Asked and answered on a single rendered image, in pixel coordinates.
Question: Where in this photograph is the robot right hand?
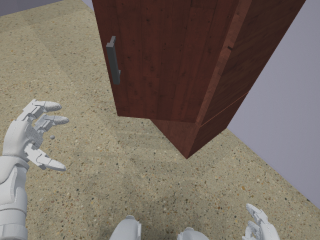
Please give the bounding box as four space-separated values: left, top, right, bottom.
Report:
242 203 280 240

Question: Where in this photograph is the right robot thigh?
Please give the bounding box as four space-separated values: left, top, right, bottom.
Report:
177 230 209 240

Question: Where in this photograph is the handle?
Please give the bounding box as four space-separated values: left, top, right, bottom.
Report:
106 36 121 85

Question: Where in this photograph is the robot left hand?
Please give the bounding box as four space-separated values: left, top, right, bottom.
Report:
2 99 70 172

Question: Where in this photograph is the left robot forearm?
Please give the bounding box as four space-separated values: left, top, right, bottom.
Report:
0 155 30 240

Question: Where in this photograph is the left robot shin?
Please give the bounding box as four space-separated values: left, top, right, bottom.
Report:
125 215 136 220

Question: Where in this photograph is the cupboard door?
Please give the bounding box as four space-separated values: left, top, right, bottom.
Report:
92 0 239 123

